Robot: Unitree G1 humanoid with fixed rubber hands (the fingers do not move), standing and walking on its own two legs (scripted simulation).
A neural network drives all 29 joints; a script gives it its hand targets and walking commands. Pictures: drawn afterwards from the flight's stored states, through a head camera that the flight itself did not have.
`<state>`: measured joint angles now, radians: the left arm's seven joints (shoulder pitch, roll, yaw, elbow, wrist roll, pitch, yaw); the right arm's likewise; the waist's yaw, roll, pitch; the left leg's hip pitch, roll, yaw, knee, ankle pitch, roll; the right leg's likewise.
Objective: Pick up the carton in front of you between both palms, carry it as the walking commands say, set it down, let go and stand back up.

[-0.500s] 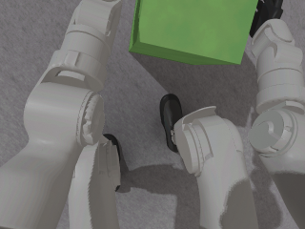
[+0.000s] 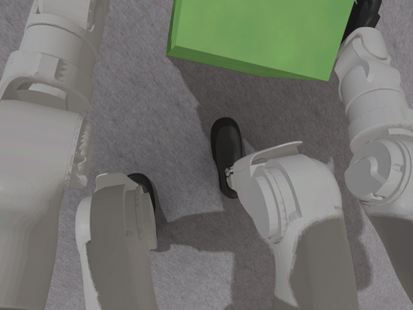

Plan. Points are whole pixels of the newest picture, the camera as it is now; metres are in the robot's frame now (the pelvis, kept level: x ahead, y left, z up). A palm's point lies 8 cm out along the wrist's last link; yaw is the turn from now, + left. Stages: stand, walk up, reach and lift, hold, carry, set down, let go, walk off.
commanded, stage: set down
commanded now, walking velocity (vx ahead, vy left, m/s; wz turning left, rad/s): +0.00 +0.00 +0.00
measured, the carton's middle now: (243, 0) +0.52 -0.15 -0.26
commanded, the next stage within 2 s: let go in 1.12 s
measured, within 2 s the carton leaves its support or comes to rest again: neither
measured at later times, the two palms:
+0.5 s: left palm out of the picture +0.61 +0.03 -0.05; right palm out of the picture +0.45 -0.31 -0.06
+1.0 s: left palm out of the picture +0.61 +0.04 +0.09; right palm out of the picture +0.45 -0.32 +0.09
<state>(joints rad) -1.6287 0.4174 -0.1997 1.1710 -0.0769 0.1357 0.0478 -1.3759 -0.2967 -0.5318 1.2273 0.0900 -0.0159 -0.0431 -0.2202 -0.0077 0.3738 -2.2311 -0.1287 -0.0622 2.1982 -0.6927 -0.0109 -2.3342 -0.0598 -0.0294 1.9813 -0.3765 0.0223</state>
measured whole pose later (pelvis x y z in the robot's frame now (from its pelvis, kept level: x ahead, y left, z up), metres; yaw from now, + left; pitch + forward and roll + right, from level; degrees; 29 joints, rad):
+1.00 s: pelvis +0.03 -0.01 +0.18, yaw +1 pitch +48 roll -1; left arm -1.33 0.35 0.04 0.97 0.05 0.29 0.01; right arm -0.96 -0.14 -0.46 0.65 0.09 0.23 -0.07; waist -0.25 0.08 -0.07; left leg -1.80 -0.06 -0.03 1.51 -0.56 0.00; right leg -1.90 -0.01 0.00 1.36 -0.30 0.02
